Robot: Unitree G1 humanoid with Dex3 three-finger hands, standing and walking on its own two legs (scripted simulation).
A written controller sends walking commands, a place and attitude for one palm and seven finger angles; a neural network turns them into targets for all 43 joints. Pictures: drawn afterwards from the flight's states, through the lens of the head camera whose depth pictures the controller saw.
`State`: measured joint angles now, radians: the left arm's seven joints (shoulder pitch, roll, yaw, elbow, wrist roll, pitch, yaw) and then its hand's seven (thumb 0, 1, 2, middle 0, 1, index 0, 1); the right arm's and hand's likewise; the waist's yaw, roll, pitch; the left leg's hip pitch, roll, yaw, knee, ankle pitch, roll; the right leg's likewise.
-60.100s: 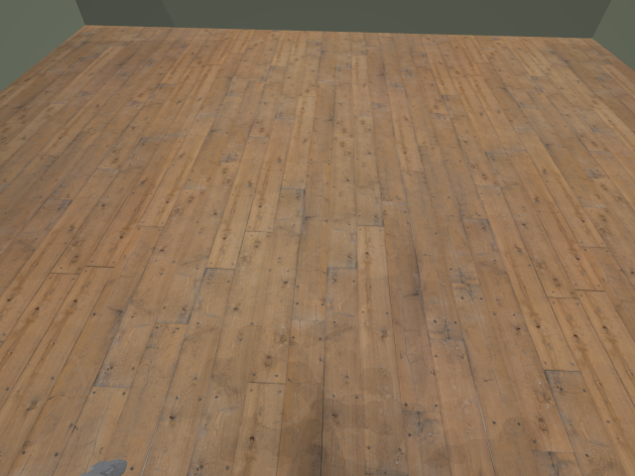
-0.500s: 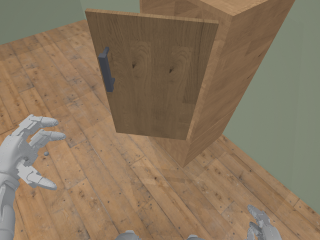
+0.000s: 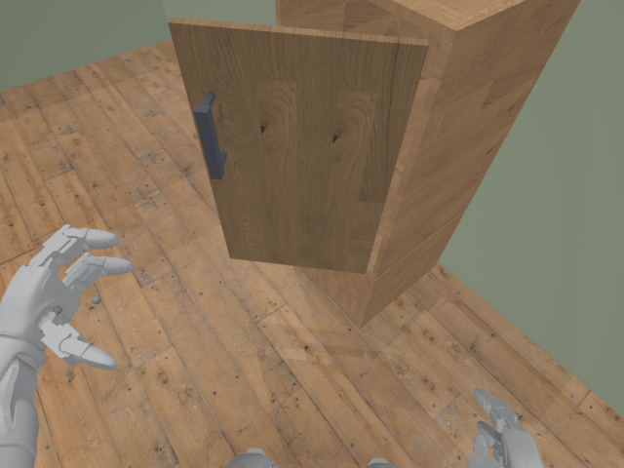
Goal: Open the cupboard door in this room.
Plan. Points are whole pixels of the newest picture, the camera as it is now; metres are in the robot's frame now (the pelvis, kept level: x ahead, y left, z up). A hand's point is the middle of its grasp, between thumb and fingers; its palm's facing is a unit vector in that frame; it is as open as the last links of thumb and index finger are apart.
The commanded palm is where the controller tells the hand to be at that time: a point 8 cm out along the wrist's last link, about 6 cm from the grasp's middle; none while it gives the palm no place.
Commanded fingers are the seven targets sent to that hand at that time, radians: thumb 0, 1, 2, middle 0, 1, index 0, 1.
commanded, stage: move the hooked fingers beside the handle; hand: left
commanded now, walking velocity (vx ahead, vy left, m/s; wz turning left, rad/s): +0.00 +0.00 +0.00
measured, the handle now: (214, 137) +0.60 +0.20 +0.06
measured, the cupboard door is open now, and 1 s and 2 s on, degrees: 44 44 44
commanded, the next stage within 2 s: none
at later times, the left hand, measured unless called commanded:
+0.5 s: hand (122, 241) +0.37 +0.27 +0.07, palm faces -0.06 -1.00 -0.01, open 14.0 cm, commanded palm +0.36 +0.32 +0.07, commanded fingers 0.00 -0.50 0.30 -0.30 -1.20 -0.30 -1.20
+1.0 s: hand (146, 194) +0.45 +0.27 +0.06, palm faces -0.08 -1.00 +0.00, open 14.0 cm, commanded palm +0.45 +0.32 +0.06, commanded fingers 0.00 -0.50 0.30 -0.30 -1.20 -0.30 -1.20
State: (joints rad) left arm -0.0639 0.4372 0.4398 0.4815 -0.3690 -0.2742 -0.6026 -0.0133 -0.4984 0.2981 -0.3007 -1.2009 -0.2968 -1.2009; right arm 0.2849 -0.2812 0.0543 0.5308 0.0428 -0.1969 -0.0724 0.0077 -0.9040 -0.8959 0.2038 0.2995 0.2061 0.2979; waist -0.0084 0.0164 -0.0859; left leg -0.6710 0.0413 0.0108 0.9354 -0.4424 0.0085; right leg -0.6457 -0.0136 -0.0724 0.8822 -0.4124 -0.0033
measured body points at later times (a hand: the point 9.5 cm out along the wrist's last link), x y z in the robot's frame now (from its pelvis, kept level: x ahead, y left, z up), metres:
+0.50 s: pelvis +0.00 +0.00 -0.01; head +0.07 +0.02 +0.44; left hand +0.37 +0.33 +0.07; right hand +0.09 -0.27 -0.10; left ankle +0.01 +0.11 -0.69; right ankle +0.01 -0.12 -0.69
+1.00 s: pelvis -0.01 +0.01 -0.02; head +0.11 +0.03 +0.41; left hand +0.45 +0.32 +0.07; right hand +0.03 -0.27 -0.12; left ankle +0.01 +0.11 -0.69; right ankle +0.01 -0.12 -0.69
